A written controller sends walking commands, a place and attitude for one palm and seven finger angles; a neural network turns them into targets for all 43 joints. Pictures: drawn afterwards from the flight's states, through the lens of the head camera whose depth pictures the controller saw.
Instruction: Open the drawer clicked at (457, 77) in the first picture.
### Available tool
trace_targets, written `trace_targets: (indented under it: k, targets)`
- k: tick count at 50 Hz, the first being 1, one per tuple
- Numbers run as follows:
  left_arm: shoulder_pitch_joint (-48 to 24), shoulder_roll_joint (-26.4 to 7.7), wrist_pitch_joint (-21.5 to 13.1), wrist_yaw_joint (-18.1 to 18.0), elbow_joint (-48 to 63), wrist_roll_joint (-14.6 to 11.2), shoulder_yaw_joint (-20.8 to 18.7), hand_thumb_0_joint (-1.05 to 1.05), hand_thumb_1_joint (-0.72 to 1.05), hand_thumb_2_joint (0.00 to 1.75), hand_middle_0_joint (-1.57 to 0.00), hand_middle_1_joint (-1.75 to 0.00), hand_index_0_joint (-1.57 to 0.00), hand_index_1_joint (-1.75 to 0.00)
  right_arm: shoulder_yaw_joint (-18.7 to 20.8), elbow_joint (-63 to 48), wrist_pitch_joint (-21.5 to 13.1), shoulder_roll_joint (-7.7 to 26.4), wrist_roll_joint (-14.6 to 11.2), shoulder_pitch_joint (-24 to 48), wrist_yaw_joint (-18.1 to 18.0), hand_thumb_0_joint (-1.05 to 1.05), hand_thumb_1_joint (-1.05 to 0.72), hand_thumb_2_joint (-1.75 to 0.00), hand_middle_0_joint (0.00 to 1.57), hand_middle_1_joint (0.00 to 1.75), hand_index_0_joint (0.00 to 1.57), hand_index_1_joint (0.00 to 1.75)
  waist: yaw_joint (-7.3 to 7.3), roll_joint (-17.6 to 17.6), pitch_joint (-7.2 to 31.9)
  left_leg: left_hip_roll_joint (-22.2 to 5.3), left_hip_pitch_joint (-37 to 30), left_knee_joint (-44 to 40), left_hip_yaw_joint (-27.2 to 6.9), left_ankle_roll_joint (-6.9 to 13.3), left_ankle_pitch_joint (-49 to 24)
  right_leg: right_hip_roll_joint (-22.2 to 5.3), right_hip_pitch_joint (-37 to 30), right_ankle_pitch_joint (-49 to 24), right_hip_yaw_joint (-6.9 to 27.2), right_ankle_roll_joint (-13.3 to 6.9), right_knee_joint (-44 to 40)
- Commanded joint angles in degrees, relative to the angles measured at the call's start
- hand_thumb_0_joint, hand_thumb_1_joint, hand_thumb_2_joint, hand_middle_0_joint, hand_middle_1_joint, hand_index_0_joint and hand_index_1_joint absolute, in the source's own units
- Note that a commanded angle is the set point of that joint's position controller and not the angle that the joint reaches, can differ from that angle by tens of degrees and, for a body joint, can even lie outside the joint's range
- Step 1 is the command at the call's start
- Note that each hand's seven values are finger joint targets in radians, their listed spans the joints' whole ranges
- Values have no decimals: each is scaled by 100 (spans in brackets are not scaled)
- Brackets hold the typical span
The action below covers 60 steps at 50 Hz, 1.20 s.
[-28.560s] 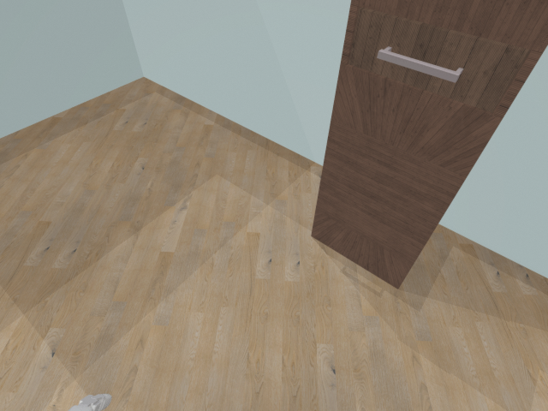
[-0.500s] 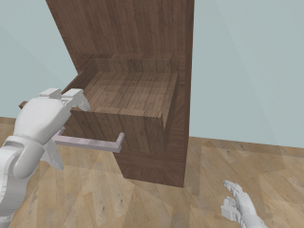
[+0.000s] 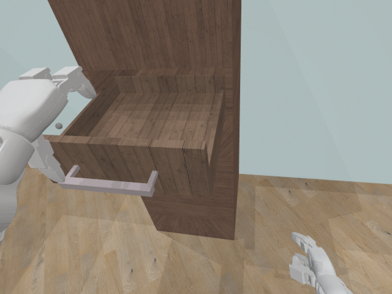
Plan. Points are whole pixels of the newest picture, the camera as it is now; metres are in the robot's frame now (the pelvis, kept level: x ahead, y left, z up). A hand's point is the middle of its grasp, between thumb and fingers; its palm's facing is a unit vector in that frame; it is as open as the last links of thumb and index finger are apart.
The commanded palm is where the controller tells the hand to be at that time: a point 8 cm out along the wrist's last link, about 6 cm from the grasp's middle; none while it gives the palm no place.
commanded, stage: draw the hand back to the body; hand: left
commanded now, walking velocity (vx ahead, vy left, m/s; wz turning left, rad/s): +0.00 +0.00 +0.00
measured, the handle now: (109, 179) +0.28 +0.22 +0.13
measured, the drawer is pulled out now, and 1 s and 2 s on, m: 0.30 0.30 0.30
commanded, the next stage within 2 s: step back with the hand held close in 1.64 s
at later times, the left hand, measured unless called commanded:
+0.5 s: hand (36, 143) +0.24 +0.28 +0.26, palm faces +0.24 -0.05 -0.97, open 13.9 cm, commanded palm +0.18 +0.26 +0.32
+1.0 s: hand (62, 130) +0.24 +0.21 +0.29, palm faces +0.44 -0.87 -0.22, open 12.5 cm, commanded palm +0.17 +0.26 +0.32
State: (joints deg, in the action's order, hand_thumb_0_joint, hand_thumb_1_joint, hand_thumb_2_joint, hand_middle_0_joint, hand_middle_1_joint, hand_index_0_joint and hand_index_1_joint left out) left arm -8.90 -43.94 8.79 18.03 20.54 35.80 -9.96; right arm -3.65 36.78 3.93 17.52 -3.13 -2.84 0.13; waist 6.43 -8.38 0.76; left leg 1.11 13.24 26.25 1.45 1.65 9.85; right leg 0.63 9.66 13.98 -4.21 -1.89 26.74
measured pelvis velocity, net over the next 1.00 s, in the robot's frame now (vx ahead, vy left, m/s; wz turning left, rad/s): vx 0.02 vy -0.01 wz -0.03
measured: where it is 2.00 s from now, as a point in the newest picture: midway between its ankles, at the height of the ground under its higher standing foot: outside the picture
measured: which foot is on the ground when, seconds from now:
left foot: down 0.00-1.00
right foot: down 0.00-1.00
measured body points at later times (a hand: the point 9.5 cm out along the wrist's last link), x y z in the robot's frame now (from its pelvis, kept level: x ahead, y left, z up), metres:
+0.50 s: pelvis -0.01 +0.00 +0.00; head -0.02 -0.06 +0.44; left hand +0.22 +0.28 +0.31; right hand +0.25 -0.18 -0.09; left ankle +0.05 +0.10 -0.74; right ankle +0.01 -0.10 -0.74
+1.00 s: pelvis +0.02 -0.01 +0.01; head +0.01 -0.02 +0.45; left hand +0.21 +0.25 +0.30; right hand +0.19 -0.23 -0.09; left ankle +0.05 +0.10 -0.74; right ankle +0.01 -0.10 -0.74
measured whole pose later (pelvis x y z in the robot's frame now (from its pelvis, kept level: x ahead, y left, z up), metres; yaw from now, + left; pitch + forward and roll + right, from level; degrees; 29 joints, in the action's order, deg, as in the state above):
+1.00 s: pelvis +0.02 -0.01 +0.01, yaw -2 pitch -5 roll -1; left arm 9.6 -18.7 -9.1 -4.8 35.1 -7.5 -24.7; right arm -2.8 40.6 -6.4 13.4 -0.4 -10.7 -2.7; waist 2.9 -3.4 -2.9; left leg -0.8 7.8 23.5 2.6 1.0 11.0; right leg 2.8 3.1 12.4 -2.7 -2.6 20.1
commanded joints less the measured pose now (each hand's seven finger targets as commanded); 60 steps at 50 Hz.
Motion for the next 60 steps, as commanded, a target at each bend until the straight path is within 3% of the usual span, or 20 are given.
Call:
trace_targets:
  k: [1,4,8,12,15,17,19,24,28,31,32,33,34,37,43,47,50,52,55,60]
  targets:
    - [-1326,-967,237,-71,593,121,-490,0,-50,30,-30,-120,-30,-120,183,-1180,-302,433,-79,1310,38,0,-90,-90,20,30,20,30,23,560,905,-36,-248,-363,-236,-92,-368,-107,14,-317,293,150,-426]
    - [-1148,-984,128,-12,1207,249,-440,0,-50,30,-30,-120,-30,-120,181,-1239,-371,348,-31,1333,30,0,-90,-90,20,30,20,30,7,490,1327,-19,-440,-260,-265,-54,-449,-126,-149,-375,382,134,-353]
    - [-1319,-1628,-184,-197,2010,331,-1058,0,-50,30,-30,-120,-30,-120,129,-1227,-445,302,74,1335,-20,0,-90,-90,20,30,20,30,99,235,1679,33,-609,-154,-333,-43,-556,-123,-294,-362,430,98,-327]
    - [-1106,-1958,-279,-544,1499,30,-1759,0,-50,30,-30,-120,-30,-120,176,-1035,-492,331,25,1189,-65,0,-90,-90,20,30,20,30,116,78,1036,-67,-516,-207,-349,-107,-508,-56,9,-283,344,74,-515]
    - [-1002,-1585,-114,-639,750,-122,-1608,0,-50,30,-30,-120,-30,-120,183,-962,-429,289,23,1145,-14,0,-90,-90,20,30,20,30,162,403,754,-93,-325,-306,-287,-150,-477,-74,82,-255,220,119,-536]
    - [-819,-1388,146,-555,419,-217,-1380,0,-50,30,-30,-120,-30,-120,188,-947,-367,351,-89,1232,23,0,-90,-90,20,30,20,30,124,115,661,-113,-301,-318,-279,-196,-510,-53,102,-375,282,90,-527]
    - [-630,-1151,205,-368,419,-196,-1076,0,-50,30,-30,-120,-30,-120,154,-1054,-314,361,-50,1232,52,0,-90,-90,20,30,20,30,83,628,577,-119,-194,-392,-249,-166,-322,-82,130,-242,191,163,-501]
    - [-11,-692,144,-87,1551,-95,-518,0,-50,30,-30,-120,-30,-120,145,-1325,-371,311,-68,1388,55,0,-90,-90,20,30,20,30,-5,652,969,-87,-350,-285,-246,-79,-89,-135,27,-54,329,182,-439]
    - [-424,-1664,-105,-342,2757,219,-1185,0,-50,30,-30,-120,-30,-120,81,-1353,-499,335,60,1416,-94,0,-90,-90,20,30,20,30,94,50,1527,-32,-523,-161,-329,-62,-174,-134,-166,36,434,139,-365]
    - [-288,-2203,-360,-710,2699,285,-1970,0,-50,30,-30,-120,-30,-120,96,-1186,-532,268,145,1208,-147,0,-90,-90,20,30,20,30,205,-22,1222,-58,-564,-164,-380,-91,-425,-107,11,-51,317,103,-437]
    - [-161,-2394,-359,-835,2591,138,-2324,0,-50,30,-30,-120,-30,-120,130,-1129,-590,277,90,1243,-135,0,-90,-90,20,30,20,30,244,-272,1155,-107,-528,-111,-412,-132,-504,-89,-44,-162,428,18,-475]
    - [-832,128,-1134,-1483,2634,-3498,-2147,0,-47,32,-30,-118,-30,-118,89,-1293,-941,-298,123,586,-264,0,-90,-90,20,30,20,30,-501,542,49,-266,-761,-315,-384,-144,253,19,642,77,199,-102,-1024]
    - [-260,-520,-1396,-1852,1816,-3632,-2657,0,-43,33,-29,-115,-29,-115,66,-896,-1035,20,195,535,-373,0,-90,-90,20,30,20,30,-438,1096,-227,-416,-689,-469,-559,-149,709,78,653,306,375,-102,-1104]
    - [-107,-157,-1752,-2047,1100,-4180,-2860,0,-32,37,-29,-109,-29,-109,209,-606,-1092,96,134,507,-406,0,-90,-90,20,30,20,30,-382,833,-25,-364,-862,-487,-374,-162,839,-32,362,519,344,-26,-1344]
    - [690,1353,-2004,-2144,1396,-4472,-1771,0,-12,47,-27,-95,-27,-95,293,-702,-1273,109,146,424,-328,0,-90,-90,20,30,20,30,-309,33,-53,-386,-977,-864,-213,-90,649,-93,17,277,240,26,-1296]
    - [870,926,-2232,-2345,2988,-4381,-1930,0,2,52,-26,-86,-26,-86,337,-810,-1493,171,249,534,-326,0,-90,-90,20,30,20,30,-158,429,680,-361,-1212,-604,-208,36,-286,-97,-426,-514,342,24,-1066]
    - [1273,587,-2359,-2492,3795,-4267,-2354,0,13,57,-25,-80,-25,-80,389,-830,-1599,128,315,441,-345,0,-90,-90,20,30,20,30,-115,249,1127,-286,-1200,-308,-154,-13,-937,-139,-639,-1343,432,-29,-901]
    - [1564,320,-2348,-2575,3906,-4245,-2708,0,20,60,-25,-75,-25,-75,413,-796,-1584,105,301,332,-374,0,-90,-90,20,30,20,30,-111,68,1109,-298,-1165,-211,-108,-98,-1201,-140,-678,-1666,455,-59,-865]
    - [1460,599,-2311,-2580,3230,-4244,-2722,0,31,64,-24,-68,-24,-68,434,-640,-1525,-7,242,193,-337,0,-90,-90,20,30,20,30,-242,-238,565,-335,-1107,-272,-77,-184,-1079,-103,-316,-1484,438,-80,-921]
    - [1225,866,-2064,-2432,1529,-4395,-2614,0,48,72,-23,-57,-23,-57,517,-564,-1303,133,142,87,-342,0,-90,-90,20,30,20,30,-362,875,-129,-437,-1030,-458,-88,-89,-846,-65,-15,-1202,259,30,-1062]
